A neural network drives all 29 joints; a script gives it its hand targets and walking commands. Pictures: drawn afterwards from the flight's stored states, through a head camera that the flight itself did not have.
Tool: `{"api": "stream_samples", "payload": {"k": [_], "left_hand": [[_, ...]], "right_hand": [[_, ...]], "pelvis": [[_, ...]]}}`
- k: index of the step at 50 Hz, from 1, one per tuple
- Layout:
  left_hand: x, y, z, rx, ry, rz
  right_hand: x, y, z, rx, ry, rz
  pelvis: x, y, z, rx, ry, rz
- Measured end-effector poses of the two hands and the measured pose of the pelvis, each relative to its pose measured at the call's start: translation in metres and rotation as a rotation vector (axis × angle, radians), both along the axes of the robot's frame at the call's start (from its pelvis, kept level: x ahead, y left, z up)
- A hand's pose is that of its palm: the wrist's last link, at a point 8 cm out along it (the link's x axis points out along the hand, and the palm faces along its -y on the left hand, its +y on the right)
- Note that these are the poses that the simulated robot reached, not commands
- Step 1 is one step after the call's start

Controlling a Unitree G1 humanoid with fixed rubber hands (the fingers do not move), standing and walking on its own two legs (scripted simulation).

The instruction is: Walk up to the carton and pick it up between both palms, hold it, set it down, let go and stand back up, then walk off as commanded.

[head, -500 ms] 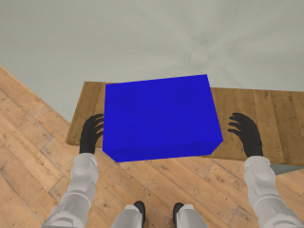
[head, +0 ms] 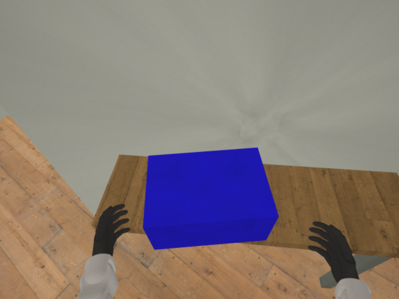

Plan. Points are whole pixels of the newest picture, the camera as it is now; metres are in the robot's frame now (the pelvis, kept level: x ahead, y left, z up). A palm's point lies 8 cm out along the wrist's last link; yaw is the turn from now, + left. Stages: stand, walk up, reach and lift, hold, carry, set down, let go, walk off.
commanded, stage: set down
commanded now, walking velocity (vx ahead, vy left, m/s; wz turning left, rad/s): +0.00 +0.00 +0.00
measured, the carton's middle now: (206, 197) +0.39 +0.00 -0.10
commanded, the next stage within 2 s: let go in 1.24 s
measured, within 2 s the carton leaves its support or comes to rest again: neither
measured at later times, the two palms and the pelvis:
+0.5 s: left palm (105, 258) +0.22 +0.22 -0.06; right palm (330, 267) +0.21 -0.24 -0.05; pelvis +0.02 +0.01 +0.00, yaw +0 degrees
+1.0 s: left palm (102, 256) +0.23 +0.22 -0.05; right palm (326, 279) +0.19 -0.23 -0.06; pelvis +0.03 +0.01 +0.01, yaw +0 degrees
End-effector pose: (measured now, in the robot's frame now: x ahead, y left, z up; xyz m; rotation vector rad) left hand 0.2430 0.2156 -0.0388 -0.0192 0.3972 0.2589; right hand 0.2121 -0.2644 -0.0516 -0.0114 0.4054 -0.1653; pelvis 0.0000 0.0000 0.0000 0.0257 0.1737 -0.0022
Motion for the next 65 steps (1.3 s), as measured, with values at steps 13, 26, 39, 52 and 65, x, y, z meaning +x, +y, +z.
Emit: {"api": "stream_samples", "payload": {"k": [13, 26, 39, 52, 65], "left_hand": [[-0.030, 0.004, -0.016, 0.003, 0.061, -0.001], [-0.017, 0.002, -0.021, -0.027, 0.130, -0.054], [-0.009, 0.007, -0.014, -0.027, 0.109, -0.060], [-0.017, 0.005, -0.013, -0.030, 0.161, -0.082], [-0.026, 0.000, -0.022, -0.043, 0.272, -0.085]], "right_hand": [[-0.014, 0.018, 0.001, -0.014, 0.003, 0.090], [0.000, 0.022, -0.005, -0.066, 0.076, 0.092], [-0.017, 0.034, -0.009, -0.050, 0.101, 0.090], [-0.021, 0.035, -0.005, -0.071, 0.115, 0.109], [-0.028, 0.034, -0.016, -0.086, 0.215, 0.107]], "pelvis": [[0.002, 0.008, 0.000, -0.010, -0.009, 0.000], [0.019, 0.010, 0.003, -0.014, -0.043, 0.000], [0.027, 0.013, 0.007, -0.018, -0.070, 0.000], [0.024, 0.013, 0.009, -0.019, -0.133, -0.001], [0.024, 0.010, 0.009, -0.015, -0.143, -0.001]]}}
